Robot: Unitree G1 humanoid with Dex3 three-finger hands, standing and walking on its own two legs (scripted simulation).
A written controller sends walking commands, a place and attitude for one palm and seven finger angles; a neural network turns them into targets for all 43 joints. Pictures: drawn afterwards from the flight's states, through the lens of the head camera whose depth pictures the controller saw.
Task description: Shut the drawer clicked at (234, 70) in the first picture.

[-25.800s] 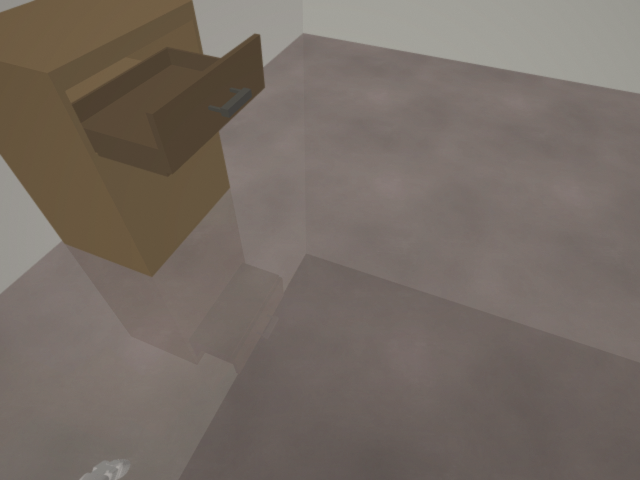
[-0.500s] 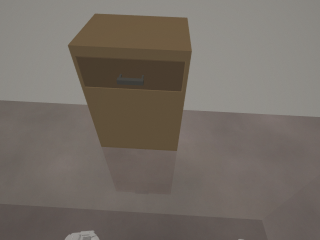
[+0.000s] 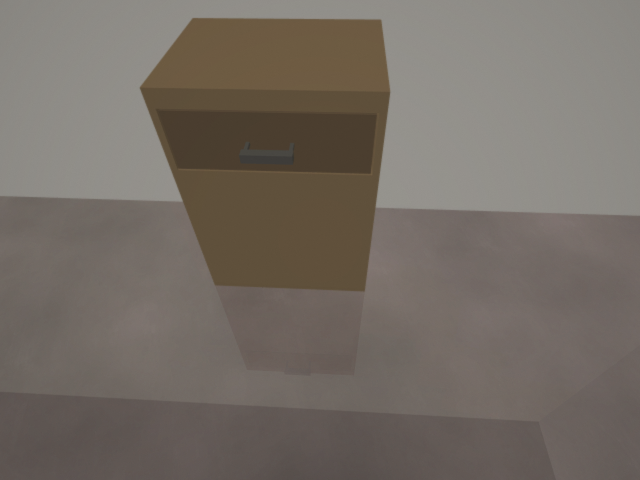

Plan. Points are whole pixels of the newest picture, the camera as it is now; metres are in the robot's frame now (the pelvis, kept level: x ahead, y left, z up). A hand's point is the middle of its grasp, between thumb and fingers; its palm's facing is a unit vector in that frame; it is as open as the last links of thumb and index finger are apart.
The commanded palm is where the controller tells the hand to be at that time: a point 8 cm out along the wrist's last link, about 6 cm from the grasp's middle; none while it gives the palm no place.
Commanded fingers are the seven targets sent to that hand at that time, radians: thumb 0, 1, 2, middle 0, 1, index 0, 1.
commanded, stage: let the arm hang, fingers relaxed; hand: left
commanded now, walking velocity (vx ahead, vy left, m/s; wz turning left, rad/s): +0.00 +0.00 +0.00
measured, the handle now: (268, 151) +0.87 +0.19 -0.11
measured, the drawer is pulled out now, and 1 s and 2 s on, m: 0.00 0.00 0.00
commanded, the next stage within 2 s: look to check the result in 0.36 s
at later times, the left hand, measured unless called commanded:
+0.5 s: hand out of the picture +0.03 +0.17 -0.17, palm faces +0.02 -0.98 -0.22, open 7.3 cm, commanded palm none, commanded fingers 0.00 0.90 0.90 -0.20 -0.30 -0.20 -0.30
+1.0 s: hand out of the picture +0.05 +0.15 -0.17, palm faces +0.01 -0.98 -0.22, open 7.4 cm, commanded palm none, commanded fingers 0.00 0.90 0.90 -0.20 -0.30 -0.20 -0.30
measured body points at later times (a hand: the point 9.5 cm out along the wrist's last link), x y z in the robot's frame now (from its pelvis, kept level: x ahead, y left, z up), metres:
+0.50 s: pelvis +0.02 -0.01 +0.00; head +0.03 -0.02 +0.45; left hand +0.03 +0.22 -0.15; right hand +0.00 -0.23 -0.17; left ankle +0.03 +0.10 -0.74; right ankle +0.04 -0.11 -0.74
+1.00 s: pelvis +0.03 -0.02 +0.00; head +0.05 -0.04 +0.45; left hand +0.05 +0.21 -0.15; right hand +0.03 -0.25 -0.16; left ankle +0.03 +0.10 -0.74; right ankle +0.04 -0.11 -0.74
